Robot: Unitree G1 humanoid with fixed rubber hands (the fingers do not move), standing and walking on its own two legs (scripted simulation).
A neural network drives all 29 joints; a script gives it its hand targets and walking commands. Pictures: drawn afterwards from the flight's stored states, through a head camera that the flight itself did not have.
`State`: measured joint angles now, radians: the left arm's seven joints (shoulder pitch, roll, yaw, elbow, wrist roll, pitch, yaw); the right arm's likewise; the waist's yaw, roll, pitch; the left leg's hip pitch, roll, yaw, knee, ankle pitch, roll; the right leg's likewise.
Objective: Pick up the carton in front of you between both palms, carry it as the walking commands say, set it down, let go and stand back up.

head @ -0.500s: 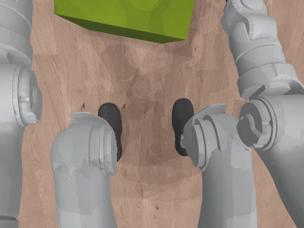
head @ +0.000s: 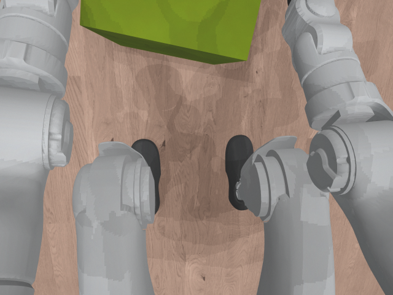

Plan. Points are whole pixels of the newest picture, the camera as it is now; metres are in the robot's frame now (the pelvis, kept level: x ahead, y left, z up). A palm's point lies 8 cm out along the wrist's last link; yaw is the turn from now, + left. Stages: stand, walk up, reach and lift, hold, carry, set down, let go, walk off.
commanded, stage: reach and lift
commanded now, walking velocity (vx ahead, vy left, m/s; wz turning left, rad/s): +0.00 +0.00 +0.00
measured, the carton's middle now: out of the picture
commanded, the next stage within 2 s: none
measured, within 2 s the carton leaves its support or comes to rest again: leaves its support in 0.36 s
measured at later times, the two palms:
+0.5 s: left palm out of the picture +0.55 +0.19 -0.14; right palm out of the picture +0.55 -0.11 -0.12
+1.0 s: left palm out of the picture +0.50 +0.19 +0.05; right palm out of the picture +0.50 -0.10 +0.06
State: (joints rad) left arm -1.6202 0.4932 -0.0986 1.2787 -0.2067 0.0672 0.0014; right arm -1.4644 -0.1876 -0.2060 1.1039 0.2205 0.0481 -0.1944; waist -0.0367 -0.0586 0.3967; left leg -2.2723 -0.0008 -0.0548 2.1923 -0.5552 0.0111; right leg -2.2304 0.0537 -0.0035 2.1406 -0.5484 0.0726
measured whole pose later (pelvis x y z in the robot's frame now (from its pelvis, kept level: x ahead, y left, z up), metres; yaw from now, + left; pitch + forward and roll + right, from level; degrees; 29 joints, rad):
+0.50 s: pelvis +0.01 +0.00 +0.00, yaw +1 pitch +39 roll -4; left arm -1.39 0.34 0.05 0.95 -0.04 0.28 0.07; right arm -1.29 -0.07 -0.41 0.80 0.08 0.22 -0.22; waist -0.03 -0.08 0.21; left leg -2.32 -0.01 -0.04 2.20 -0.57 0.01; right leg -2.27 0.09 0.04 2.16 -0.58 0.11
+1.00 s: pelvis +0.00 -0.01 +0.11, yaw +4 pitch +43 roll -2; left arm -1.14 0.10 0.39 0.79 0.27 0.40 -0.03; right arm -1.04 0.10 -0.59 0.60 -0.22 0.37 -0.11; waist -0.01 -0.04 -0.14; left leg -2.05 -0.04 -0.05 1.77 -0.47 -0.02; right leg -2.02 0.09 0.06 1.76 -0.49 0.06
